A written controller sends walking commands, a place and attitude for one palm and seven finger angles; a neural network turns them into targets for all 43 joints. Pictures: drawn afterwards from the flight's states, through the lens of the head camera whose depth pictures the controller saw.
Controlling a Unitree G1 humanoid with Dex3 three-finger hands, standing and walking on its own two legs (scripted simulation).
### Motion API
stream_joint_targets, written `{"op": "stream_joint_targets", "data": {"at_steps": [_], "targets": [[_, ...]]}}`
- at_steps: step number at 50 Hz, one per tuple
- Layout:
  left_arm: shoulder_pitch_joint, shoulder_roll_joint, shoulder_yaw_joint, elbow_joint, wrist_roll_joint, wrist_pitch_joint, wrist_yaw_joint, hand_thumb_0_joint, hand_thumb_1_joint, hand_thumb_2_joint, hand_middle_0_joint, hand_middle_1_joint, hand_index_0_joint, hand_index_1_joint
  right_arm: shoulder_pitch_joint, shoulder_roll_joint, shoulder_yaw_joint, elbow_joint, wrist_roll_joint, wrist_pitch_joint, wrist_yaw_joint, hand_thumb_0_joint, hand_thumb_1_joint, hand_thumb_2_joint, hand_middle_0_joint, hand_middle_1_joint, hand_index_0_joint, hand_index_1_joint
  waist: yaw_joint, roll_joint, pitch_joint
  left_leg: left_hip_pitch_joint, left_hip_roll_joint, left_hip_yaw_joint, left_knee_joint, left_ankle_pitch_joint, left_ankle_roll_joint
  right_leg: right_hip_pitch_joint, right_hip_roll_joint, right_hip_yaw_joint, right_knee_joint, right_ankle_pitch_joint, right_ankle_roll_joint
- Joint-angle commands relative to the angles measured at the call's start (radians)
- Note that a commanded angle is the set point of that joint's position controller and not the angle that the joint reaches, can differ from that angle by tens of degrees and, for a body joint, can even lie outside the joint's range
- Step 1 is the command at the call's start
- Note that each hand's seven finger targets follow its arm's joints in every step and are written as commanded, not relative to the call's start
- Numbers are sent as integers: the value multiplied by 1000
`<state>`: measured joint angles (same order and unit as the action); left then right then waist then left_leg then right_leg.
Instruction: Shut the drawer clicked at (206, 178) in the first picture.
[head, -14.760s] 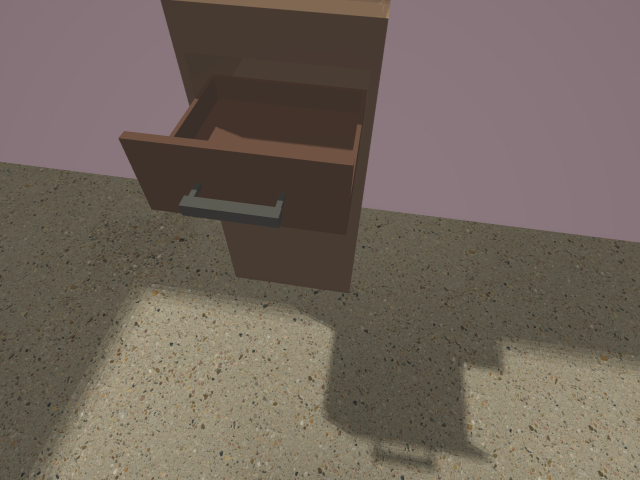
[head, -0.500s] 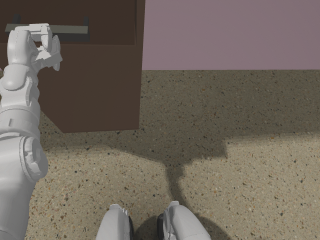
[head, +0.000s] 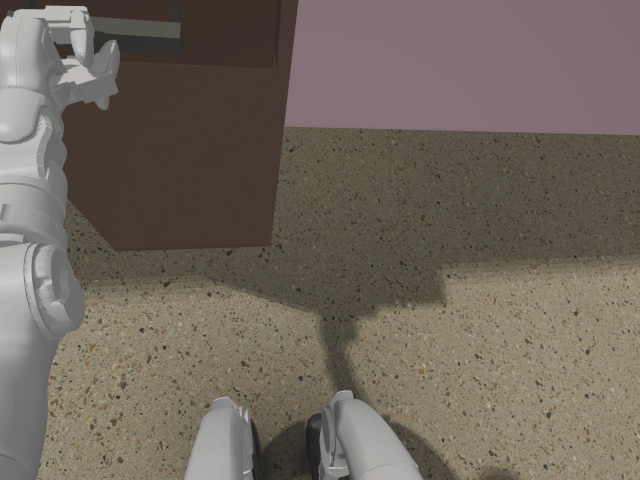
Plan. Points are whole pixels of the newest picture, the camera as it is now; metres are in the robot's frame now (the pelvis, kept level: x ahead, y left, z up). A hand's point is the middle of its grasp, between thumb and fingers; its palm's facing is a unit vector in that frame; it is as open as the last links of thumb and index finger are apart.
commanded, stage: pull the fist back off the drawer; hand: left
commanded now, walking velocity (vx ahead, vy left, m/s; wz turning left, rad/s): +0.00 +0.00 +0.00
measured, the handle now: (102, 20) +0.63 +0.19 +0.09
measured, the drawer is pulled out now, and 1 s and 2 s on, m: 0.00 0.00 0.00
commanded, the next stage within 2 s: draw the hand back to the body in 0.52 s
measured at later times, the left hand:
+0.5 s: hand (121, 79) +0.55 +0.16 +0.09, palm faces +0.00 -1.00 -0.03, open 3.0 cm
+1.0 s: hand (58, 137) +0.43 +0.19 +0.14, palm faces +0.02 -1.00 -0.05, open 3.3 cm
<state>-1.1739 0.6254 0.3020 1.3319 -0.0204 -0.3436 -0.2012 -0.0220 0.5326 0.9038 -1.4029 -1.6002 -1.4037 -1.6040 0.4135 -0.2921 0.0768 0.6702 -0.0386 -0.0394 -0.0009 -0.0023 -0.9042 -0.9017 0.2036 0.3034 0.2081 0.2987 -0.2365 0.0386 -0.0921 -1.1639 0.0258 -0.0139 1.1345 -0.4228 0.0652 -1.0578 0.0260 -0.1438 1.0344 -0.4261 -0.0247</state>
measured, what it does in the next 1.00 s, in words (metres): rises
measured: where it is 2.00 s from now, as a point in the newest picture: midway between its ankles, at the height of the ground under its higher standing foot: (285, 477)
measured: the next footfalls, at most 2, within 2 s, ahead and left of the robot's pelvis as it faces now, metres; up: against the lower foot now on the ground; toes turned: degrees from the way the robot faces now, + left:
none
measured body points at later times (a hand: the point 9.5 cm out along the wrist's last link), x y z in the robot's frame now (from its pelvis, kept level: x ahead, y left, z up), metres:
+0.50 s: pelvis +0.03 +0.00 +0.02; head +0.16 +0.02 +0.45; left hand +0.55 +0.22 +0.09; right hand +0.01 -0.26 -0.09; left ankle +0.05 +0.08 -0.65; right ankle +0.03 -0.12 -0.65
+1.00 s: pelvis +0.07 -0.01 +0.06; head +0.12 -0.01 +0.51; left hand +0.43 +0.24 +0.15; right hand +0.18 -0.27 -0.05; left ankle +0.05 +0.08 -0.65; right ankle +0.03 -0.12 -0.65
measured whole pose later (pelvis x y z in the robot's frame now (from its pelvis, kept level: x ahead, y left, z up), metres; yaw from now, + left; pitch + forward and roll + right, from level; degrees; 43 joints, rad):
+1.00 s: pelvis +0.07 -0.01 +0.06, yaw +0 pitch +12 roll -2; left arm -0.24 0.33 0.26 0.43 -0.24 -0.26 -0.21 0.01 0.90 0.90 -1.40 -1.60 -1.40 -1.60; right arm 0.30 -0.27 0.01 0.56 0.05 0.02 0.00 0.00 -0.91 -0.90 0.20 0.30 0.21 0.30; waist -0.06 0.05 -0.11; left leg -0.61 0.01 0.04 0.81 -0.42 0.05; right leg -0.54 0.03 -0.07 0.74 -0.42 -0.02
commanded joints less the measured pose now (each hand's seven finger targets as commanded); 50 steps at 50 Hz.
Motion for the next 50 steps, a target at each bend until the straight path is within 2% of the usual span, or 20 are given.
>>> {"op": "stream_joint_targets", "data": {"at_steps": [1,3,9,12,16,20,21,22,26,28,31,33,34,35,37,40,43,47,48,50], "targets": [[-616,161,41,-232,-25,-50,44,0,900,900,-1400,-1600,-1400,-1600,221,-213,-70,-19,4,5,-9,0,-900,-900,200,300,200,300,-99,190,-440,547,28,-169,-174,11,-27,-39,25,89,-143,-6,-3],[-624,155,38,-261,-20,-57,43,0,900,900,-1400,-1600,-1400,-1600,222,-211,-71,-28,1,8,-5,0,-900,-900,200,300,200,300,-87,236,-472,585,27,-177,-178,33,-33,-47,23,87,-133,6,-7],[-528,138,59,-293,-30,-58,38,0,900,900,-1400,-1600,-1400,-1600,223,-206,-83,-39,2,28,7,0,-900,-900,200,300,200,300,-58,201,-505,625,30,-177,-181,93,-36,-13,25,82,-136,39,-6],[-448,107,55,-333,-37,-67,36,0,900,900,-1400,-1600,-1400,-1600,217,-199,-89,-53,4,40,15,0,-900,-900,200,300,200,300,-27,221,-527,674,30,-174,-189,156,-41,13,28,80,-138,67,-12],[-330,119,90,-348,-48,-69,46,0,900,900,-1400,-1600,-1400,-1600,204,-194,-94,-66,12,58,19,0,-900,-900,200,300,200,300,3,153,-500,647,25,-142,-206,171,-36,89,33,83,-164,72,-8],[-227,98,89,-398,-52,-89,49,0,900,900,-1400,-1600,-1400,-1600,188,-179,-98,-87,19,77,25,0,-900,-900,200,300,200,300,27,137,-489,650,19,-102,-208,261,-33,165,37,90,-179,131,-7],[-179,101,94,-407,-52,-94,48,0,900,900,-1400,-1600,-1400,-1600,183,-177,-99,-96,21,83,25,0,-900,-900,200,300,200,300,46,132,-489,648,17,-96,-214,276,-35,191,37,91,-180,143,-9],[-185,80,79,-415,-57,-101,46,0,900,900,-1400,-1600,-1400,-1600,179,-173,-99,-95,21,86,27,0,-900,-900,200,300,200,300,34,134,-487,654,15,-88,-206,302,-32,194,39,95,-179,170,-7],[-118,99,112,-444,-65,-119,43,0,900,900,-1400,-1600,-1400,-1600,171,-165,-106,-103,29,103,26,0,-900,-900,200,300,200,300,57,90,-491,641,9,-64,-206,374,-30,276,40,106,-178,260,-3],[-92,98,117,-461,-69,-129,37,0,900,900,-1400,-1600,-1400,-1600,163,-160,-108,-102,30,109,26,0,-900,-900,200,300,200,300,67,114,-496,661,9,-55,-200,432,-33,291,37,109,-172,314,-4],[-39,42,83,-474,-84,-129,19,0,900,900,-1400,-1600,-1400,-1600,150,-152,-114,-104,37,119,26,0,-900,-900,200,300,200,300,64,86,-488,673,8,-46,-200,475,-31,312,37,111,-179,364,0],[78,65,111,-603,-108,-126,8,0,900,900,-1400,-1600,-1400,-1600,137,-150,-121,-134,46,123,26,0,-900,-900,200,300,200,300,116,132,-579,753,8,-43,-220,605,-35,401,34,117,-184,454,-3],[140,27,86,-699,-126,-121,-2,0,900,900,-1400,-1600,-1400,-1600,123,-140,-125,-154,53,121,28,0,-900,-900,200,300,200,300,127,159,-629,821,10,-45,-228,682,-38,431,33,116,-196,498,-1],[247,21,95,-736,-142,-101,-6,0,900,900,-1400,-1600,-1400,-1600,113,-136,-128,-167,60,118,29,0,-900,-900,200,300,200,300,149,139,-628,839,13,-46,-241,717,-41,464,34,112,-209,521,0],[368,-40,55,-826,-174,-65,-11,0,900,900,-1400,-1600,-1400,-1600,89,-127,-129,-182,72,108,29,0,-900,-900,200,300,200,300,146,96,-583,838,13,-36,-259,755,-32,515,31,111,-233,589,6],[474,-31,67,-924,-205,-12,-2,0,900,900,-1400,-1600,-1400,-1600,42,-127,-127,-194,88,92,16,0,-900,-900,200,300,200,300,151,8,-464,752,3,-6,-317,622,-20,608,22,117,-278,609,16],[537,-56,51,-1065,-216,-2,9,0,900,900,-1400,-1600,-1400,-1600,2,-115,-123,-202,90,65,5,0,-900,-900,200,300,200,300,157,73,-436,818,-1,0,-345,647,-21,633,15,120,-302,621,15],[613,-109,0,-1157,-237,11,-8,0,900,900,-1400,-1600,-1400,-1600,-54,-112,-118,-204,96,29,-9,0,-900,-900,200,300,200,300,146,53,-358,864,0,-7,-376,621,-23,627,12,112,-336,576,14],[633,-127,-12,-1167,-240,22,-18,0,900,900,-1400,-1600,-1400,-1600,-71,-107,-116,-205,97,21,-11,0,-900,-900,200,300,200,300,150,79,-350,884,-1,-8,-384,611,-26,622,10,111,-343,563,14],[691,-128,-14,-1189,-250,44,-32,0,900,900,-1400,-1600,-1400,-1600,-102,-111,-112,-215,100,7,-19,0,-900,-900,200,300,200,300,164,52,-326,886,-2,-20,-408,581,-31,639,6,103,-357,525,11]]}}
